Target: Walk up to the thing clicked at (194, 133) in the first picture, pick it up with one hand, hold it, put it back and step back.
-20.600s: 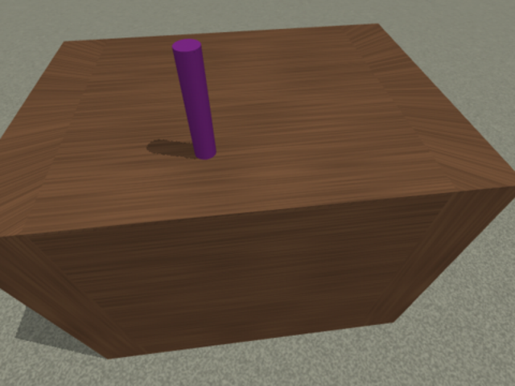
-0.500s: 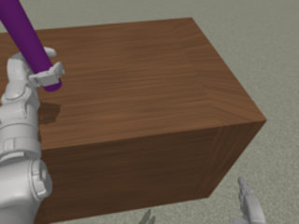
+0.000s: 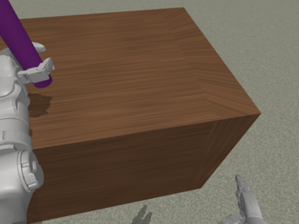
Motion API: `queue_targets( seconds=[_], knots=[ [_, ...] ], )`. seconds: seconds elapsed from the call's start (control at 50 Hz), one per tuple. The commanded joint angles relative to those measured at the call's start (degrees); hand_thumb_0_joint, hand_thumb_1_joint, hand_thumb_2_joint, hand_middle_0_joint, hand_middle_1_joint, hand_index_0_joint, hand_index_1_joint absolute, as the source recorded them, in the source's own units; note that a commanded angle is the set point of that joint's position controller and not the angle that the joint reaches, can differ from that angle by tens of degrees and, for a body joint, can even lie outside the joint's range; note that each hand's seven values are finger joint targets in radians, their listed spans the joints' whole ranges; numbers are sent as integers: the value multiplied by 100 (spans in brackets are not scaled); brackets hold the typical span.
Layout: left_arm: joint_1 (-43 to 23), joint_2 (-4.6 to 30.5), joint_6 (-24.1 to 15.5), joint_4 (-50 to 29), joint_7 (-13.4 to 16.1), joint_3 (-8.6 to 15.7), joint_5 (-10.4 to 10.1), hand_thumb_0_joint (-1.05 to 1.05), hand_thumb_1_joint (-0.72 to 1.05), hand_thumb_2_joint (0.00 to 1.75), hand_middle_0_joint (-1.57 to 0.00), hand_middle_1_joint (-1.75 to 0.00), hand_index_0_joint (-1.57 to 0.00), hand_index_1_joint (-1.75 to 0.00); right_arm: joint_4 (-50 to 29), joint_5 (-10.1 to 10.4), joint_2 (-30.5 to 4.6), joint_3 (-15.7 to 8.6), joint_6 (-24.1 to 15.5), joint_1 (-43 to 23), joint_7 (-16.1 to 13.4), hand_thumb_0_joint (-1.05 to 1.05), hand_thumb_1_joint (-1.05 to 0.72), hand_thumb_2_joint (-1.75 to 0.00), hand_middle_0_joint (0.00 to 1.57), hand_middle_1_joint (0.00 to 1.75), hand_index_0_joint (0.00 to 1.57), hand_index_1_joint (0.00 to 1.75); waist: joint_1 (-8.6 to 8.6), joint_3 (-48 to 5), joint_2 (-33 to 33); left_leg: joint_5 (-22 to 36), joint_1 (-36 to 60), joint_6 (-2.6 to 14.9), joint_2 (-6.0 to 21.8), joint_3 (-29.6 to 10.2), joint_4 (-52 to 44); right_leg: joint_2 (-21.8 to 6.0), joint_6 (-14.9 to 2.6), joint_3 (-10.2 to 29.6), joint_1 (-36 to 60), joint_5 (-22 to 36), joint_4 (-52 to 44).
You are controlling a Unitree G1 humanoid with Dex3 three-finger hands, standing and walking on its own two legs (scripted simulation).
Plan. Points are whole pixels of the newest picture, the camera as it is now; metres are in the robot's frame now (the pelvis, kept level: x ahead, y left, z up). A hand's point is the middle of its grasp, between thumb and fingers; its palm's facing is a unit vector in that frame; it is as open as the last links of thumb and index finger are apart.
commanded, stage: lower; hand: left
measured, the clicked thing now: (19, 42) +0.48 +0.25 +0.25
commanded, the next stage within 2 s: loosen in 1.16 s
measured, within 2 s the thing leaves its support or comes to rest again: rests again in 1.48 s
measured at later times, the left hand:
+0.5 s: hand (48, 77) +0.50 +0.24 +0.14, palm faces +0.23 -0.97 +0.01, open 6.0 cm
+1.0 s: hand (51, 84) +0.50 +0.25 +0.11, palm faces +0.23 -0.97 +0.01, open 6.0 cm
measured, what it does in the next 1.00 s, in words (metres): stands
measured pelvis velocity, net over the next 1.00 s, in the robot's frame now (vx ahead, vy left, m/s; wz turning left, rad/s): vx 0.01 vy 0.00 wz -0.01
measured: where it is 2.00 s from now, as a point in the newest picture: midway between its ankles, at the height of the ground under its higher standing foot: outside the picture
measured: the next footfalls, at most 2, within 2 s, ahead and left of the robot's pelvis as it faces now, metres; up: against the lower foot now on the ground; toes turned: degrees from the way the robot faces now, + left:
none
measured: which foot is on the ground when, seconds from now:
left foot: down 0.00-1.00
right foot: down 0.00-1.00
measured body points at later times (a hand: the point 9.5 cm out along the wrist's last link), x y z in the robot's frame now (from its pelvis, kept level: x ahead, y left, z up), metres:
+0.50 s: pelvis +0.01 +0.00 -0.01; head +0.07 +0.02 +0.44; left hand +0.48 +0.29 +0.14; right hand +0.17 -0.26 -0.08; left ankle +0.02 +0.11 -0.73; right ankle -0.01 -0.13 -0.73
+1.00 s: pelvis +0.01 +0.00 -0.03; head +0.08 +0.02 +0.42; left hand +0.48 +0.30 +0.11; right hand +0.15 -0.26 -0.09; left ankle +0.02 +0.11 -0.73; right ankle -0.01 -0.13 -0.73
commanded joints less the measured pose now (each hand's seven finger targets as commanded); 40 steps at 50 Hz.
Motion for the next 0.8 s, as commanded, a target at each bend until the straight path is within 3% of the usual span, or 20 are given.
queue_targets(
  seconds=[0.0,0.06,0.1,0.18,0.2,0.24,0.32,0.34,0.36,0.38,0.44,0.52,0.54,0.56,0.6,0.62,0.66,0.7,0.76,0.78],
  knots=[
    [-3035,1403,-628,-1465,-9,60,-109,0,62,138,-143,-151,-145,-150,-879,11,-606,-73,-265,-426,8,0,56,-5,5,5,5,5,17,-2124,403,1321,1427,97,-60,-43,-121,90,-114,-120,199,1356,-227],
    [-2763,1660,-747,-1220,35,296,-115,0,62,138,-144,-152,-146,-151,-1175,-19,-838,-195,-244,-402,3,0,55,-5,5,5,5,5,1,-2212,397,1371,1468,77,-18,-91,-23,106,-142,-151,78,1268,-150],
    [-2952,1496,-832,-1451,34,127,-106,0,61,138,-142,-150,-144,-150,-1155,-23,-846,-249,-191,-264,25,0,55,-5,5,5,5,5,-48,-2369,593,1594,1726,57,12,-107,61,131,-163,-172,-103,1345,-78],
    [-3098,1694,-961,-1947,44,216,-112,0,55,137,-140,-149,-142,-149,-1229,-25,-842,-253,-130,-96,42,0,54,-5,5,5,5,5,-56,-2879,744,2208,1893,76,33,-120,286,117,-132,-140,84,1818,61],
    [-2708,1715,-944,-1482,43,335,-116,0,57,137,-141,-149,-143,-149,-1521,-40,-983,-280,-140,-264,24,0,54,-5,5,5,5,5,-97,-2759,494,2404,1847,77,57,-148,359,124,-129,-152,50,1910,74],
    [-3126,1599,-1061,-2044,-28,173,-93,0,61,138,-141,-149,-142,-149,-1308,-45,-751,-159,-96,-130,68,0,54,-5,5,5,5,5,-49,-2930,918,2663,1990,35,81,-160,423,120,-162,-133,-64,1995,139],
    [-2425,1770,-1025,-1307,19,425,-35,0,57,139,-142,-151,-143,-151,-1520,-56,-847,-190,-41,-163,84,0,54,-6,5,5,5,5,-92,-2518,620,2484,1588,47,85,-162,466,125,-169,-143,-108,1885,204],
    [-2546,1395,-1065,-1402,-27,158,-77,0,58,139,-143,-151,-144,-151,-1343,-60,-633,-71,-3,-42,112,0,55,-5,5,5,5,5,-60,-2349,759,2363,1525,42,73,-154,480,124,-169,-148,-199,1772,224],
    [-2471,1622,-1108,-1529,-28,350,-84,0,55,140,-142,-151,-143,-151,-1695,-81,-842,-195,-26,-135,103,0,54,-5,5,5,5,5,-83,-2598,647,2457,1623,57,86,-145,543,125,-159,-142,-152,1850,257],
    [-2698,1478,-1112,-1659,-58,176,-77,0,57,140,-142,-152,-143,-151,-1540,-62,-710,-146,2,1,119,0,55,-5,5,5,5,5,-116,-2745,751,2537,1699,70,80,-156,569,129,-152,-142,-186,1939,283],
    [-2303,1562,-1082,-1280,-63,257,-61,0,53,139,-141,-151,-143,-151,-1585,-71,-743,-160,48,12,150,0,54,-5,5,5,5,5,-81,-2387,619,2321,1334,108,40,-110,640,113,-126,-117,-268,1885,366],
    [-2594,1793,-1181,-1504,-48,424,-51,0,52,139,-141,-151,-142,-151,-1887,-112,-913,-284,78,72,134,0,54,-5,5,5,5,5,-119,-2566,618,2048,1355,76,85,-149,692,139,-150,-136,-414,1575,453],
    [-2580,1634,-1183,-1416,-48,355,-38,0,53,138,-140,-149,-141,-150,-1945,-108,-743,-142,83,77,156,0,54,-5,5,5,5,5,-123,-2483,577,1859,1184,87,69,-136,680,132,-149,-124,-395,1502,469],
    [-2528,1757,-1194,-1351,-48,518,-64,0,53,140,-141,-151,-143,-152,-1871,-119,-771,-149,91,204,146,0,53,-6,5,5,5,5,-138,-2589,559,1890,1223,91,81,-141,747,129,-141,-110,-447,1510,518],
    [-2722,1451,-1265,-1561,-85,227,-68,0,54,139,-139,-149,-141,-150,-2139,-109,-722,-100,79,-13,160,0,54,-6,5,5,5,5,-151,-2654,757,1876,1294,71,79,-145,786,135,-167,-120,-579,1398,586],
    [-2633,1751,-1261,-1455,-62,441,-53,0,55,140,-142,-151,-143,-151,-2050,-129,-889,-228,98,123,124,0,54,-6,5,5,5,5,-146,-2693,663,1861,1266,91,78,-144,848,137,-149,-106,-620,1410,602],
    [-2770,1497,-1284,-1512,-79,225,-58,0,53,139,-140,-150,-142,-151,-2045,-113,-628,-25,102,41,157,0,54,-6,5,5,5,5,-110,-2567,702,1612,1020,108,50,-127,864,124,-143,-94,-608,1309,660],
    [-2603,1881,-1288,-1400,-61,473,-37,0,54,139,-141,-151,-142,-151,-2116,-138,-958,-287,119,164,112,0,54,-6,5,5,5,5,-149,-2909,611,1876,1077,131,50,-123,977,107,-117,-69,-462,1584,739],
    [-2726,1561,-1304,-1391,-104,277,-18,0,56,141,-141,-151,-142,-151,-2218,-123,-688,-42,150,161,144,0,55,-5,5,5,5,5,-154,-2829,697,2005,1048,119,50,-139,1060,117,-127,-69,-634,1613,805],
    [-2544,1893,-1302,-1199,-96,533,-5,0,54,140,-141,-150,-142,-151,-2055,-144,-925,-242,173,303,109,0,54,-6,5,5,5,5,-172,-2784,636,2030,1055,107,82,-165,1076,132,-142,-92,-731,1560,837]
  ],
)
